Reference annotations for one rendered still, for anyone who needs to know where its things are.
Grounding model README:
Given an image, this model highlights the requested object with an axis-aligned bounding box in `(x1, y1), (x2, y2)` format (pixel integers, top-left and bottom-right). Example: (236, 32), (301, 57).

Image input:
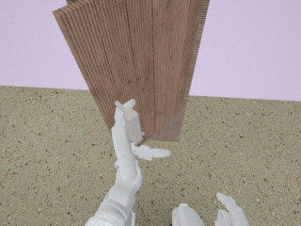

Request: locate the robot left forearm
(85, 155), (143, 226)

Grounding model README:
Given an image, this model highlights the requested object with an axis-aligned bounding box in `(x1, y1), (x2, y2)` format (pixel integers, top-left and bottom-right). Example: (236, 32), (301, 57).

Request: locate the cupboard door
(52, 0), (203, 147)

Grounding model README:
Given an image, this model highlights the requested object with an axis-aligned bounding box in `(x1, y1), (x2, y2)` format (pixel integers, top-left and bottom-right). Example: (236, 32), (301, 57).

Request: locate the robot right shin
(179, 203), (188, 207)

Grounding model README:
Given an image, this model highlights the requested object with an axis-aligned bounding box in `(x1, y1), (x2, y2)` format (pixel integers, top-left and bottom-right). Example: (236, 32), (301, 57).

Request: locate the left robot hand
(111, 99), (171, 161)

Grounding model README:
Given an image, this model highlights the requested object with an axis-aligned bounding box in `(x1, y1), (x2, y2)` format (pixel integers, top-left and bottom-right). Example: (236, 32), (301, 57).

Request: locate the right robot hand
(214, 192), (250, 226)

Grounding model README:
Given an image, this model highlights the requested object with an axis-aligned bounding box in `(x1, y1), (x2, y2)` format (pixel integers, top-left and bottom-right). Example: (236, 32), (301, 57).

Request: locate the right robot thigh
(172, 206), (205, 226)

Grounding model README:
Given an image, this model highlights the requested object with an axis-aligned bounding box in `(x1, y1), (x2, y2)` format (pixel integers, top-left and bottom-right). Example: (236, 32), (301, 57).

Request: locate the handle
(115, 101), (143, 145)

